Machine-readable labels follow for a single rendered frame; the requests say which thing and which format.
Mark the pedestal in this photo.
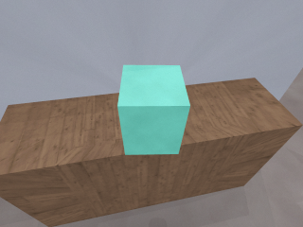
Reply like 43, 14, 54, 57
0, 78, 303, 227

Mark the carton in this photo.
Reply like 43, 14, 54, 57
117, 65, 190, 155

